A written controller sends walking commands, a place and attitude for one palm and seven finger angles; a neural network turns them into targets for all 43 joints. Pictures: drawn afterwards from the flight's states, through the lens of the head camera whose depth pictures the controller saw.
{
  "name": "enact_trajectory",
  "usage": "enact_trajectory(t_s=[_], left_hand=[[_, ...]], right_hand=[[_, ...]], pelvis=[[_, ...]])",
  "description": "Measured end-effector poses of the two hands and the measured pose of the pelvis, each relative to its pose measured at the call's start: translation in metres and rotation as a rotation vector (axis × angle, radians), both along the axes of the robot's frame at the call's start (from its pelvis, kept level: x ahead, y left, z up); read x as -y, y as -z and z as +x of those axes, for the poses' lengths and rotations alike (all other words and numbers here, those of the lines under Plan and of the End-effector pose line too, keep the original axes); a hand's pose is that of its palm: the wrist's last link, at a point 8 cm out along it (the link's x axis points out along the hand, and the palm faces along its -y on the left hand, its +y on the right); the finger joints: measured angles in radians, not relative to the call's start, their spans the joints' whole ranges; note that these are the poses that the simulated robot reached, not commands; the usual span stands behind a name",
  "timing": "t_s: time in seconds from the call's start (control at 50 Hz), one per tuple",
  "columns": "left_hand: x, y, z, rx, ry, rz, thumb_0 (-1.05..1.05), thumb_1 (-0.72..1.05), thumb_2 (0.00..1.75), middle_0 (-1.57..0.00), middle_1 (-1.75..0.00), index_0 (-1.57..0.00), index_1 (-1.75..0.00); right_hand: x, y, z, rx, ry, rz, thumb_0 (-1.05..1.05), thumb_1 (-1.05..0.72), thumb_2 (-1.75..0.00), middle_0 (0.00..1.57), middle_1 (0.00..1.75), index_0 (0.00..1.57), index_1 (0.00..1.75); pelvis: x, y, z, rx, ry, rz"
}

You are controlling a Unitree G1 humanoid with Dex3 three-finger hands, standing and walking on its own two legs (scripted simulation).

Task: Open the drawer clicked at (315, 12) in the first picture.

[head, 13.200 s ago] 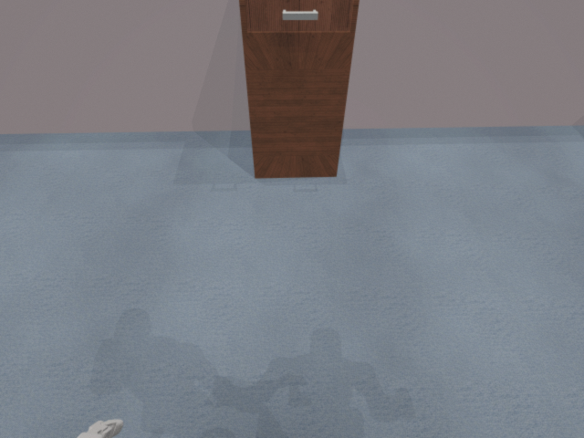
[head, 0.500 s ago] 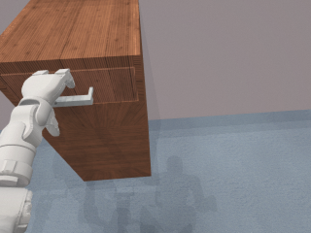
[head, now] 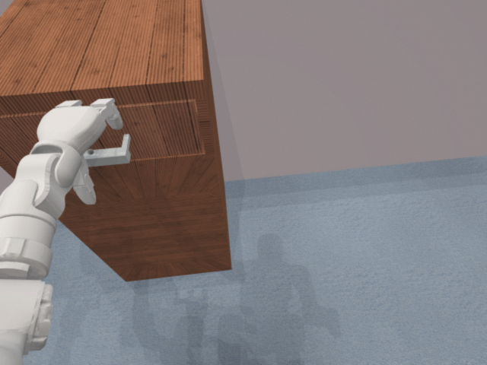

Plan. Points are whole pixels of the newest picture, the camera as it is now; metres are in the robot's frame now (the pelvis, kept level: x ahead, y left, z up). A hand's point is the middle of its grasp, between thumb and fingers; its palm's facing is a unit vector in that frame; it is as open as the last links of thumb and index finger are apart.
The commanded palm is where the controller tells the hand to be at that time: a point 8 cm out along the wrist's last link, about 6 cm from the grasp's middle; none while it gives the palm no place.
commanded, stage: move the hooked fingers above the handle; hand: left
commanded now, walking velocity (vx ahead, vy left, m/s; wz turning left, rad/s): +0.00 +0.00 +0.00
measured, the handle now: (95, 150) +0.48 +0.30 +0.06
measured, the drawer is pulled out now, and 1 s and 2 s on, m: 0.00 0.00 0.00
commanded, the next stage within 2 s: lower the fingers behind the handle in 1.88 s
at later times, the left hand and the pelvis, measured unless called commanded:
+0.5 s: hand (85, 165) +0.40 +0.27 +0.10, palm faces -0.08 -0.03 -1.00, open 13.8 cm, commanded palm +0.40 +0.30 +0.17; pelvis -0.01 +0.00 +0.00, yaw +2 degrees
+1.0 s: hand (98, 154) +0.43 +0.26 +0.10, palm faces -0.02 -0.06 -1.00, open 13.8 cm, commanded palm +0.41 +0.30 +0.17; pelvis +0.00 +0.00 +0.00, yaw +0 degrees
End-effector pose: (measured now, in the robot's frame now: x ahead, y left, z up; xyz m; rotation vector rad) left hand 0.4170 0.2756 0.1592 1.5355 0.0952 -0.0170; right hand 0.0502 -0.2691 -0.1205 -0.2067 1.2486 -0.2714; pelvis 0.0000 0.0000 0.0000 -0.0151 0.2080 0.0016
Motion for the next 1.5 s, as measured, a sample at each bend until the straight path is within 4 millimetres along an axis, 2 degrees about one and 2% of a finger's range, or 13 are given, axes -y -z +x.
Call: enact_trajectory(t_s=[0.1,0.3,0.5,0.56,0.64,0.7,0.78,0.92,0.98,1.08,1.3,1.4,1.5], left_hand=[[-0.002,-0.002,-0.001,0.074,-0.015,-0.01,0.0,-0.49,0.3,-0.33,-1.21,-0.32,-1.2],[-0.049,-0.014,-0.033,0.044,-0.231,0.058,0.0,-0.49,0.3,-0.32,-1.2,-0.32,-1.2],[0.0,0.002,-0.029,-0.004,0.028,-0.001,0.0,-0.49,0.3,-0.32,-1.2,-0.32,-1.2],[0.004,-0.007,-0.02,0.078,0.047,-0.003,0.0,-0.49,0.3,-0.32,-1.2,-0.32,-1.2],[-0.014,-0.021,-0.009,0.145,-0.064,0.018,0.0,-0.49,0.3,-0.32,-1.2,-0.32,-1.2],[-0.035,-0.024,-0.007,0.105,-0.173,0.048,0.0,-0.49,0.3,-0.31,-1.2,-0.32,-1.21],[-0.042,-0.016,-0.009,-0.015,-0.207,0.077,0.0,-0.49,0.3,-0.31,-1.2,-0.34,-1.23],[-0.007,0.013,-0.012,-0.087,0.005,0.003,0.0,-0.49,0.3,-0.31,-1.2,-0.33,-1.22],[0.008,0.009,-0.008,0.015,0.085,-0.019,0.0,-0.49,0.3,-0.32,-1.2,-0.33,-1.21],[0.003,-0.006,-0.001,0.149,0.033,-0.013,0.0,-0.49,0.3,-0.38,-1.24,-0.32,-1.21],[-0.046,-0.012,-0.026,-0.015,-0.239,0.063,0.0,-0.49,0.3,-0.35,-1.22,-0.33,-1.22],[-0.025,-0.004,-0.034,-0.057,-0.094,0.04,0.0,-0.49,0.3,-0.33,-1.21,-0.33,-1.21],[0.0,0.002,-0.023,0.004,0.031,0.001,0.0,-0.49,0.3,-0.32,-1.2,-0.32,-1.21]], right_hand=[[0.001,0.001,-0.001,0.008,0.018,0.008,0.01,-0.91,-0.9,0.2,0.3,0.2,0.3],[-0.004,-0.001,0.029,0.08,-0.026,0.036,0.01,-0.91,-0.9,0.2,0.3,0.2,0.3],[-0.004,-0.02,0.066,0.189,-0.101,-0.035,0.01,-0.91,-0.9,0.2,0.3,0.2,0.3],[-0.006,-0.019,0.064,0.203,-0.092,-0.033,0.01,-0.91,-0.9,0.2,0.3,0.2,0.3],[-0.011,-0.01,0.05,0.169,-0.073,0.0,0.01,-0.91,-0.9,0.2,0.3,0.2,0.3],[-0.015,-0.002,0.034,0.114,-0.054,0.028,0.01,-0.91,-0.9,0.2,0.3,0.2,0.3],[-0.016,0.003,0.012,0.04,-0.031,0.046,0.01,-0.91,-0.9,0.2,0.3,0.2,0.3],[-0.006,-0.002,-0.006,-0.013,-0.004,-0.007,0.01,-0.91,-0.9,0.2,0.3,0.2,0.3],[-0.001,-0.004,-0.005,-0.001,0.004,-0.03,0.01,-0.91,-0.9,0.2,0.3,0.2,0.3],[0.002,-0.001,0.001,0.023,-0.001,-0.018,0.01,-0.91,-0.9,0.2,0.3,0.2,0.3],[-0.008,-0.003,0.029,0.104,-0.021,0.037,0.01,-0.91,-0.9,0.2,0.3,0.2,0.3],[-0.003,-0.011,0.042,0.122,-0.073,-0.008,0.01,-0.91,-0.9,0.2,0.3,0.2,0.3],[0.002,-0.014,0.049,0.145,-0.084,-0.041,0.01,-0.91,-0.9,0.2,0.3,0.2,0.3]], pelvis=[[0.001,0.0,0.0,-0.003,0.017,0.003],[0.002,-0.003,0.0,0.018,0.0,0.003],[0.0,-0.001,-0.009,0.043,-0.032,-0.001],[-0.001,0.001,-0.011,0.029,-0.022,0.0],[-0.002,0.001,-0.011,0.013,-0.005,0.001],[-0.002,0.0,-0.009,0.005,0.004,0.002],[-0.002,-0.001,-0.006,0.006,0.004,0.002],[-0.003,-0.001,-0.003,0.016,-0.007,-0.002],[-0.003,0.001,-0.004,0.008,-0.006,-0.003],[-0.003,0.002,-0.006,-0.006,0.009,-0.001],[0.002,-0.004,-0.004,0.021,0.006,0.005],[0.003,-0.003,-0.006,0.042,-0.026,0.0],[0.003,0.001,-0.01,0.03,-0.03,-0.001]])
